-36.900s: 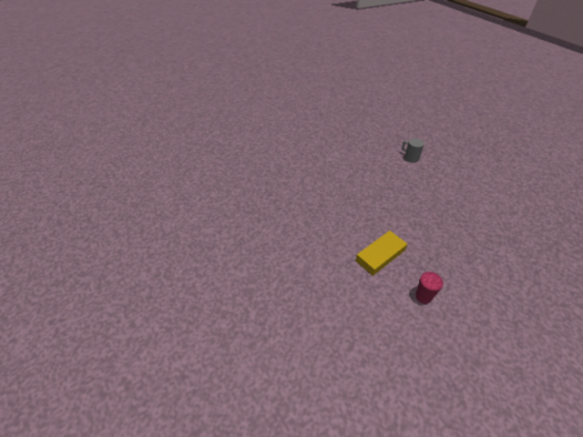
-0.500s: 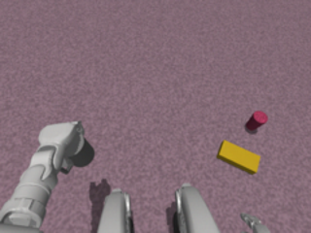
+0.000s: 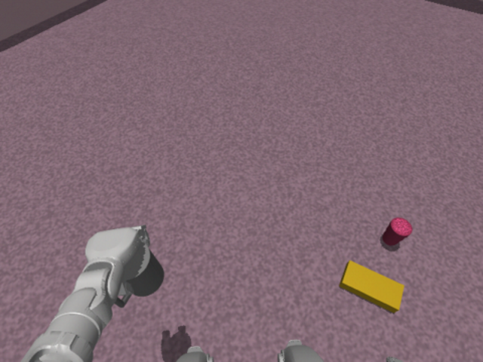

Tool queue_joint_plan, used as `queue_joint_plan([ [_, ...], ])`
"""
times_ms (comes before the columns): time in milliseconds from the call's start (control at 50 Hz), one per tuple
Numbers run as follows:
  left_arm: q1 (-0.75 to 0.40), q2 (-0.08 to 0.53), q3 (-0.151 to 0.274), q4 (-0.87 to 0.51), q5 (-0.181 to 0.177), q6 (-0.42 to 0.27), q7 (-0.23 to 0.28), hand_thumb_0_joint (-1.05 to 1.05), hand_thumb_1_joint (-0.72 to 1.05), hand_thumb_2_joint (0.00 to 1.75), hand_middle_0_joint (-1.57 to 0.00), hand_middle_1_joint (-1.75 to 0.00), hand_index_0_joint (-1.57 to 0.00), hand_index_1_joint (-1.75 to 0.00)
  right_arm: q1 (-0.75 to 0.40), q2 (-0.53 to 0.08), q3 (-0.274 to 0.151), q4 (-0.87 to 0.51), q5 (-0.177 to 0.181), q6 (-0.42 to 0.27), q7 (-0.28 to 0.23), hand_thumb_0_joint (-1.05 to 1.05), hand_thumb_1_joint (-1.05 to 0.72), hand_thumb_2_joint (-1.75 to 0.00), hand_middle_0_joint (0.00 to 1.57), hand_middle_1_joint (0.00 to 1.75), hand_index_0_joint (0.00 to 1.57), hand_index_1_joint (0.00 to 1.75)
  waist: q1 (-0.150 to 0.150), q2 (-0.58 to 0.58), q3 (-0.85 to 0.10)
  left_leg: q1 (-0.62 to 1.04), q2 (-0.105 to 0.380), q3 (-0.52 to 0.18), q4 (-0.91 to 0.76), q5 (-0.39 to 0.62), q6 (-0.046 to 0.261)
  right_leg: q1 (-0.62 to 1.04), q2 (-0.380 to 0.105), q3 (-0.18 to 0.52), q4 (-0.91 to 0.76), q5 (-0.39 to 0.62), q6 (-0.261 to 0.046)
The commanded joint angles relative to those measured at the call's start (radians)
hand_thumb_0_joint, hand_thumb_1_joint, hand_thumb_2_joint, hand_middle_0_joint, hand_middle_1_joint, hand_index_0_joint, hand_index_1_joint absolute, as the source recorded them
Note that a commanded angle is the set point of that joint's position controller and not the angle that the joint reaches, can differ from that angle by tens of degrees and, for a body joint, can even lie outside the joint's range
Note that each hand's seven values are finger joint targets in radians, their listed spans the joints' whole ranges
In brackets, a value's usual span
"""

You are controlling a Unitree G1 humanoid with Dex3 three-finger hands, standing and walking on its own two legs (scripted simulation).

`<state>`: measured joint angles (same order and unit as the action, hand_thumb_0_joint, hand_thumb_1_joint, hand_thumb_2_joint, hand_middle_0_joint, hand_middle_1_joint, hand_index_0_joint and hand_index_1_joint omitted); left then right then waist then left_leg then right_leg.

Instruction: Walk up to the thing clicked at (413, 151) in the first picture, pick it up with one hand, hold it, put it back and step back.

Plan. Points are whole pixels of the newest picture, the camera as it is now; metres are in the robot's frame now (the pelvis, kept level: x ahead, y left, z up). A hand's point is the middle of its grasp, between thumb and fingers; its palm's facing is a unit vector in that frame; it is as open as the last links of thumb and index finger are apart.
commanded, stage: lift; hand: left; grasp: from above
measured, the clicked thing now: (132, 276) +0.33 +0.22 -0.13
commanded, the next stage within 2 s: hold in 0.20 s
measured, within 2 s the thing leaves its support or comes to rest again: neither
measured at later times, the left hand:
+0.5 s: hand (113, 245) +0.35 +0.22 -0.03, palm faces -0.45 -0.06 -0.89, open 10.7 cm
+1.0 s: hand (107, 242) +0.34 +0.22 +0.01, palm faces -0.45 -0.06 -0.89, open 10.7 cm
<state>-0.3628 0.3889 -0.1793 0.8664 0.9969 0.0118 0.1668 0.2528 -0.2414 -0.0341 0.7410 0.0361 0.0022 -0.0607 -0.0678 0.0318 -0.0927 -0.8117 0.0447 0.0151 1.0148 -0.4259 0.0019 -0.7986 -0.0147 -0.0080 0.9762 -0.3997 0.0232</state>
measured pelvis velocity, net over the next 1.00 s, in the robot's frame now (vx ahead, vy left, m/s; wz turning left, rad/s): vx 0.04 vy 0.00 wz -0.01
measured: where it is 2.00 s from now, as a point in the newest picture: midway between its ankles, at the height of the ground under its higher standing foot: outside the picture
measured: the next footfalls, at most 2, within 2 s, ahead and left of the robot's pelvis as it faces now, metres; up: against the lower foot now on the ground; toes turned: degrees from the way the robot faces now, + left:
none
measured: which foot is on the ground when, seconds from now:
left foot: down 0.00-1.00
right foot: down 0.00-1.00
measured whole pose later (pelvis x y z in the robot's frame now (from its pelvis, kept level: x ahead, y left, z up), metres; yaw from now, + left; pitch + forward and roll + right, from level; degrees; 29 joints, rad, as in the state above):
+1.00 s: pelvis +0.04 +0.00 +0.06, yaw +0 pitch +4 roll +0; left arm -0.28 0.39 -0.21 0.73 0.99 0.01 0.03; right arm 0.23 -0.25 -0.05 0.70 0.06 0.07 -0.04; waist -0.01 0.04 -0.04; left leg -0.35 0.03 0.04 0.58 -0.30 0.00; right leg -0.36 -0.02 0.01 0.57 -0.28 0.02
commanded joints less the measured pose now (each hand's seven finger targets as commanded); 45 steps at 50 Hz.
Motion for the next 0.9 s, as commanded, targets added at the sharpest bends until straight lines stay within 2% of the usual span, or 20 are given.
queue_joint_plan([
  [0,-0.324,0.238,0.094,-0.172,0.006,0.015,0.060,0.00,0.53,0.96,-0.89,-0.90,-0.90,-0.89,0.018,-0.151,-0.051,-0.090,-0.003,-0.027,-0.003,0.00,-0.90,-0.90,0.20,0.30,0.20,0.30,0.006,0.016,-0.327,0.279,-0.051,-0.011,-0.205,0.182,0.005,0.214,0.036,0.012,-0.212,0.169,-0.029],
  [20,-0.353,0.220,0.077,-0.191,-0.001,0.016,0.057,0.00,0.52,0.98,-0.88,-0.91,-0.89,-0.90,0.011,-0.149,-0.052,-0.097,-0.004,-0.025,-0.002,0.00,-0.90,-0.90,0.20,0.30,0.20,0.30,0.003,0.012,-0.339,0.307,-0.053,-0.012,-0.218,0.197,0.006,0.240,0.035,0.011,-0.229,0.183,-0.027],
  [80,-0.309,0.190,0.064,-0.157,-0.013,0.027,0.044,0.00,0.53,0.95,-0.89,-0.90,-0.90,-0.89,0.019,-0.150,-0.056,-0.090,-0.001,-0.021,0.000,0.00,-0.90,-0.90,0.20,0.30,0.20,0.30,0.005,-0.002,-0.300,0.329,-0.054,-0.005,-0.251,0.209,0.006,0.262,0.036,0.012,-0.267,0.195,-0.025],
  [100,-0.307,0.198,0.066,-0.165,-0.016,0.027,0.039,0.00,0.54,0.96,-0.90,-0.91,-0.91,-0.89,0.015,-0.149,-0.058,-0.092,-0.001,-0.020,0.001,0.00,-0.90,-0.90,0.20,0.30,0.20,0.30,0.016,0.005,-0.305,0.345,-0.054,-0.006,-0.264,0.225,0.005,0.288,0.035,0.010,-0.278,0.206,-0.025],
  [120,-0.291,0.207,0.074,-0.157,-0.017,0.029,0.035,0.00,0.54,0.96,-0.89,-0.91,-0.91,-0.90,0.016,-0.154,-0.061,-0.093,0.001,-0.019,0.001,0.00,-0.90,-0.90,0.20,0.30,0.20,0.30,0.015,0.003,-0.305,0.364,-0.054,-0.005,-0.274,0.237,0.004,0.296,0.036,0.010,-0.285,0.218,-0.025],
  [200,-0.293,0.185,0.054,-0.178,-0.019,0.016,0.013,0.00,0.53,0.94,-0.89,-0.91,-0.91,-0.89,0.011,-0.149,-0.062,-0.101,0.003,-0.016,0.003,0.00,-0.90,-0.90,0.20,0.30,0.20,0.30,0.011,0.012,-0.276,0.403,-0.054,-0.004,-0.313,0.270,0.001,0.319,0.038,0.004,-0.314,0.242,-0.027],
  [240,-0.285,0.205,0.069,-0.190,-0.015,0.011,0.011,0.00,0.56,0.95,-0.90,-0.93,-0.92,-0.91,0.007,-0.152,-0.063,-0.109,0.005,-0.011,0.003,0.00,-0.90,-0.90,0.20,0.30,0.20,0.30,0.019,0.008,-0.261,0.412,-0.053,-0.004,-0.335,0.266,0.000,0.327,0.042,0.002,-0.331,0.233,-0.028],
  [260,-0.296,0.191,0.058,-0.199,-0.011,0.008,0.009,0.00,0.55,0.95,-0.89,-0.93,-0.91,-0.91,0.005,-0.149,-0.063,-0.108,0.005,-0.011,0.004,0.00,-0.90,-0.90,0.20,0.30,0.20,0.30,0.017,0.011,-0.263,0.426,-0.052,-0.004,-0.345,0.274,-0.002,0.332,0.043,0.001,-0.334,0.237,-0.030],
  [300,-0.305,0.194,0.056,-0.216,-0.004,0.005,0.009,0.00,0.56,0.92,-0.89,-0.91,-0.92,-0.89,0.001,-0.151,-0.062,-0.112,0.005,-0.010,0.005,0.00,-0.90,-0.90,0.20,0.30,0.20,0.30,0.017,0.017,-0.269,0.453,-0.051,-0.004,-0.353,0.307,-0.004,0.346,0.043,0.000,-0.340,0.264,-0.031],
  [340,-0.295,0.227,0.075,-0.224,0.008,0.004,0.006,0.00,0.54,0.93,-0.88,-0.91,-0.90,-0.88,-0.002,-0.157,-0.066,-0.116,0.008,-0.007,0.004,0.00,-0.90,-0.90,0.20,0.30,0.20,0.30,0.025,0.013,-0.282,0.475,-0.056,0.003,-0.361,0.338,-0.003,0.383,0.039,0.004,-0.353,0.294,-0.030],
  [400,-0.327,0.212,0.060,-0.260,0.009,0.002,-0.004,0.00,0.54,0.96,-0.88,-0.94,-0.90,-0.92,-0.001,-0.156,-0.065,-0.111,0.007,-0.005,0.004,0.00,-0.90,-0.90,0.20,0.30,0.20,0.30,0.019,0.020,-0.290,0.509,-0.054,0.002,-0.373,0.391,-0.004,0.406,0.041,0.002,-0.360,0.341,-0.029],
  [460,-0.294,0.224,0.075,-0.237,0.007,0.006,-0.007,0.00,0.52,0.98,-0.87,-0.94,-0.89,-0.92,0.002,-0.160,-0.069,-0.111,0.008,-0.001,0.006,0.00,-0.90,-0.90,0.20,0.30,0.20,0.30,0.026,0.007,-0.289,0.531,-0.056,0.008,-0.383,0.436,-0.003,0.436,0.040,0.004,-0.373,0.387,-0.028],
  [520,-0.305,0.198,0.055,-0.241,0.001,0.003,-0.027,0.00,0.51,0.96,-0.84,-0.97,-0.87,-0.93,0.002,-0.159,-0.071,-0.111,0.009,0.001,0.009,0.00,-0.90,-0.90,0.20,0.30,0.20,0.30,0.019,0.014,-0.251,0.532,-0.053,0.007,-0.403,0.431,-0.005,0.426,0.043,0.002,-0.386,0.376,-0.029],
  [540,-0.289,0.203,0.056,-0.230,0.006,0.005,-0.036,0.00,0.49,0.98,-0.84,-0.94,-0.87,-0.92,-0.005,-0.159,-0.071,-0.119,0.011,0.004,0.010,0.00,-0.90,-0.90,0.20,0.30,0.20,0.30,0.032,0.012,-0.241,0.538,-0.053,0.008,-0.414,0.421,-0.005,0.432,0.043,0.000,-0.396,0.362,-0.030],
  [600,-0.274,0.205,0.058,-0.261,0.000,0.002,-0.057,0.00,0.51,0.97,-0.84,-0.97,-0.87,-0.94,-0.022,-0.156,-0.071,-0.134,0.012,0.006,0.012,0.00,-0.90,-0.90,0.20,0.30,0.20,0.30,0.046,0.016,-0.249,0.548,-0.057,0.013,-0.427,0.426,-0.003,0.465,0.041,0.003,-0.409,0.370,-0.030],
  [640,-0.241,0.192,0.047,-0.250,-0.002,0.006,-0.073,0.00,0.50,0.98,-0.84,-0.95,-0.87,-0.92,-0.023,-0.157,-0.069,-0.142,0.013,0.009,0.013,0.00,-0.90,-0.90,0.20,0.30,0.20,0.30,0.041,-0.007,-0.221,0.543,-0.054,0.009,-0.438,0.425,-0.002,0.477,0.044,0.000,-0.419,0.366,-0.030],
  [700,-0.272,0.232,0.069,-0.308,-0.009,-0.002,-0.087,0.00,0.52,0.98,-0.84,-0.99,-0.87,-0.95,-0.037,-0.159,-0.068,-0.157,0.015,0.013,0.012,0.00,-0.90,-0.90,0.20,0.30,0.20,0.30,0.053,0.023,-0.229,0.562,-0.051,0.009,-0.458,0.419,-0.004,0.490,0.046,0.000,-0.435,0.354,-0.031],
  [720,-0.243,0.206,0.056,-0.287,-0.007,0.000,-0.093,0.00,0.51,0.98,-0.84,-0.98,-0.87,-0.95,-0.038,-0.155,-0.065,-0.159,0.015,0.015,0.012,0.00,-0.90,-0.90,0.20,0.30,0.20,0.30,0.046,0.002,-0.215,0.562,-0.051,0.007,-0.461,0.422,-0.002,0.487,0.046,0.002,-0.435,0.360,-0.031],
  [780,-0.265,0.233,0.073,-0.335,0.003,-0.006,-0.090,0.00,0.49,0.98,-0.83,-0.96,-0.86,-0.94,-0.042,-0.160,-0.066,-0.165,0.015,0.018,0.011,0.00,-0.90,-0.90,0.20,0.30,0.20,0.30,0.052,0.011,-0.245,0.596,-0.052,0.010,-0.467,0.457,-0.002,0.508,0.045,0.001,-0.439,0.389,-0.032],
  [880,-0.292,0.226,0.069,-0.357,0.003,-0.006,-0.084,0.00,0.46,1.01,-0.82,-0.97,-0.84,-0.95,-0.046,-0.159,-0.065,-0.158,0.014,0.023,0.010,0.00,-0.90,-0.90,0.20,0.30,0.20,0.30,0.048,0.017,-0.241,0.611,-0.054,0.017,-0.477,0.479,0.002,0.527,0.041,0.005,-0.454,0.424,-0.027],
])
